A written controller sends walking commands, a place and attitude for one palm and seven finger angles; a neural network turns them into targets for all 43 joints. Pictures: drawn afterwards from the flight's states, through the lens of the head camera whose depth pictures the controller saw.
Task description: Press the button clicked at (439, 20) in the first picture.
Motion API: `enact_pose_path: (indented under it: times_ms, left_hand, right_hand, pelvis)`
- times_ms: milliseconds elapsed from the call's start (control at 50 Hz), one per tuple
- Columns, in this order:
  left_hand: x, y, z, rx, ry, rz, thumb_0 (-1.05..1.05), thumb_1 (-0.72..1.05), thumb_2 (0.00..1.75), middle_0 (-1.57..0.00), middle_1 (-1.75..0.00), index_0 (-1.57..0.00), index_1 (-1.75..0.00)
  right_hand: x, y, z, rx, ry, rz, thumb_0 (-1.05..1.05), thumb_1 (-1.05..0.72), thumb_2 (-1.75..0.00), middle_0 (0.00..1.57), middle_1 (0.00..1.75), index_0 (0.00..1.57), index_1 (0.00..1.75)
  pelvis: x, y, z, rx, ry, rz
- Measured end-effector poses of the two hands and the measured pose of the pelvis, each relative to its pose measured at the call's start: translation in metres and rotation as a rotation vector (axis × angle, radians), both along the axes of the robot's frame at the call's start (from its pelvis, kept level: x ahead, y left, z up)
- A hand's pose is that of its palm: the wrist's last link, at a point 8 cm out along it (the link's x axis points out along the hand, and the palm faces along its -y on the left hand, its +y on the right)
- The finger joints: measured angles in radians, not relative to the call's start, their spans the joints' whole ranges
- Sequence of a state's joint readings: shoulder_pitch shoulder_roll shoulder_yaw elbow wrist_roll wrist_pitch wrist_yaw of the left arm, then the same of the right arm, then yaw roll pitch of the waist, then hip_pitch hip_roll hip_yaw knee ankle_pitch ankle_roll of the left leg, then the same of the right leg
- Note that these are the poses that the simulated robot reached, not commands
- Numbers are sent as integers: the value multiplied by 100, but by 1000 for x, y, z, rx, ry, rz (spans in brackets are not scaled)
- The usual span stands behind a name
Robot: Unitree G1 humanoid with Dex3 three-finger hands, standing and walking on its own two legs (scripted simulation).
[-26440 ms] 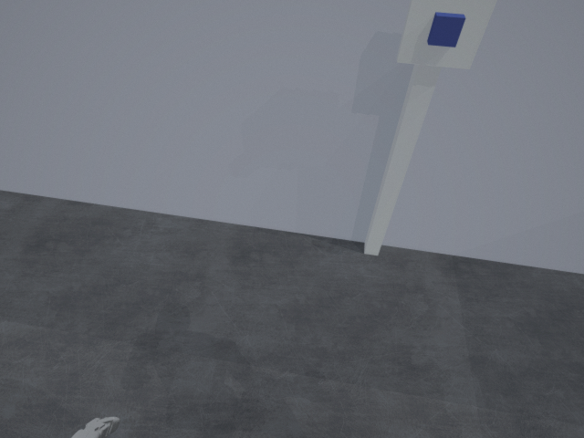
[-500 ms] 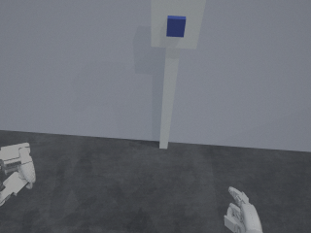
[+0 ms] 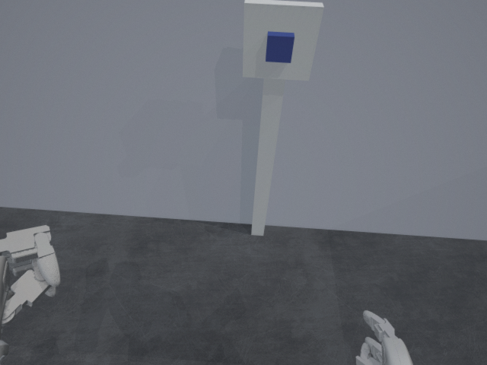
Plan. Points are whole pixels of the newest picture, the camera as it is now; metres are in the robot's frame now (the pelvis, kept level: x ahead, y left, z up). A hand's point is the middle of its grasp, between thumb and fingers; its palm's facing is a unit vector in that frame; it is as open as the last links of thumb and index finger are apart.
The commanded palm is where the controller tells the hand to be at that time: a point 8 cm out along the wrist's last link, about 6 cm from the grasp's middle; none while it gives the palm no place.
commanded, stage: stop stepping back and stand still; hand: left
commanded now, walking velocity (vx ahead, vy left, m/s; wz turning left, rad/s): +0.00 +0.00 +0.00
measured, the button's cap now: (279, 46) +0.79 -0.03 +0.16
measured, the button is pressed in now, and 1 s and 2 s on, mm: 0 0 0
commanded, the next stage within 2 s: let the arm hang, fingers relaxed in 0.10 s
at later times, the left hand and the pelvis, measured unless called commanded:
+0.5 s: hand out of the picture +0.07 +0.19 -0.16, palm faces -0.07 -0.97 -0.23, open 3.3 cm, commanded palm none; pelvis -0.01 -0.01 -0.01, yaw +1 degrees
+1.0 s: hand out of the picture +0.04 +0.20 -0.16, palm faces +0.01 -0.96 -0.29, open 7.1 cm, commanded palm none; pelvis +0.01 -0.02 +0.00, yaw +1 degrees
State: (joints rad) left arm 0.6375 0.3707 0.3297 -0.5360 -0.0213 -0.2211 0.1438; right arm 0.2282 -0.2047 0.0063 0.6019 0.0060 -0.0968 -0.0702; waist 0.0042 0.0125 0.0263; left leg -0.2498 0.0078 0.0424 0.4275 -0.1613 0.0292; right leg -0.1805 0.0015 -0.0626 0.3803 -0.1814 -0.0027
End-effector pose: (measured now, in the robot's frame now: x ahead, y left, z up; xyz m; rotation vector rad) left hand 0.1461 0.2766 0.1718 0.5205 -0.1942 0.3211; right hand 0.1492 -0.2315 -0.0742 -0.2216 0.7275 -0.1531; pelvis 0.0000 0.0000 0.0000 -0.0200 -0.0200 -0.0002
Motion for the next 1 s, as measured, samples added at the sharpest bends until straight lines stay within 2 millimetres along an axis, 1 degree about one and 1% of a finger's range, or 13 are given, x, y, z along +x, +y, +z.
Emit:
enact_pose_path:
  times_ms: [200, 220, 260, 300, 340, 380, 440, 520, 620, 680, 740, 860, 1000]
  left_hand:
    - [3, 1, -4, -13, 14, 18, 1, 89, 90, -130, -150, -131, -150]
    - [6, 2, -12, -2, 37, 3, 1, 89, 90, -130, -150, -131, -150]
    - [18, 9, -55, -31, 213, 0, 1, 89, 90, -130, -150, -130, -149]
    - [23, 16, -115, -97, 467, 39, 0, 89, 90, -128, -148, -128, -148]
    - [13, 15, -173, -164, 717, 78, 0, 90, 90, -124, -145, -125, -145]
    - [-7, 6, -221, -226, 924, 97, 1, 90, 90, -120, -140, -120, -140]
    - [-44, -17, -273, -325, 1149, 106, 1, 90, 90, -111, -132, -112, -132]
    - [-92, -48, -312, -434, 1354, 119, 1, 90, 90, -99, -119, -99, -118]
    - [-130, -43, -319, -493, 1441, 229, 1, 90, 90, -81, -100, -80, -101]
    - [-143, -37, -315, -485, 1482, 269, 1, 90, 90, -71, -88, -70, -89]
    - [-149, -30, -309, -466, 1500, 303, 1, 90, 90, -60, -76, -60, -76]
    - [-141, -22, -299, -432, 1487, 335, 1, 91, 90, -39, -53, -39, -53]
    - [-115, -32, -298, -435, 1445, 304, 1, 91, 90, -25, -37, -25, -36]
  right_hand:
    - [8, 7, -2, 11, -1, 23, 2, -90, -90, 20, 30, 20, 30]
    - [9, 6, -6, 19, -2, 46, 2, -90, -90, 20, 30, 20, 30]
    - [11, 2, -21, 35, 47, 90, 1, -90, -90, 20, 30, 20, 30]
    - [8, -6, -36, 39, 101, 94, 1, -90, -90, 20, 30, 21, 30]
    - [0, -14, -46, 37, 145, 73, 1, -90, -90, 20, 30, 21, 30]
    - [-13, -23, -51, 27, 194, 48, 1, -90, -90, 20, 30, 21, 30]
    - [-42, -36, -53, -4, 295, 14, 1, -90, -90, 20, 30, 21, 30]
    - [-87, -48, -53, -42, 463, -27, 1, -90, -90, 20, 30, 20, 30]
    - [-130, -50, -54, -46, 625, -60, 1, -91, -90, 20, 30, 20, 30]
    - [-141, -46, -59, -23, 664, -74, 1, -90, -90, 20, 30, 20, 30]
    - [-144, -39, -65, 9, 671, -80, 1, -90, -90, 20, 30, 20, 30]
    - [-137, -25, -76, 68, 651, -74, 1, -90, -90, 20, 30, 20, 30]
    - [-126, -16, -78, 99, 633, -71, 1, -90, -90, 20, 30, 20, 30]
  pelvis:
    - [1, 1, 0, -1, 5, 3]
    - [1, 1, -1, -3, 14, 13]
    - [-1, 3, -5, -4, 23, 23]
    - [-4, 6, -9, -1, 26, 23]
    - [-6, 6, -12, 5, 25, 19]
    - [-7, 4, -14, 12, 21, 14]
    - [-8, -1, -13, 20, 13, 14]
    - [-7, -8, -10, 18, 9, 18]
    - [-4, -14, -5, 9, 7, 29]
    - [-1, -15, -3, 6, 1, 29]
    - [1, -15, -2, 8, -6, 25]
    - [4, -16, 0, 14, -13, 16]
    - [9, -17, 1, 19, -11, 10]
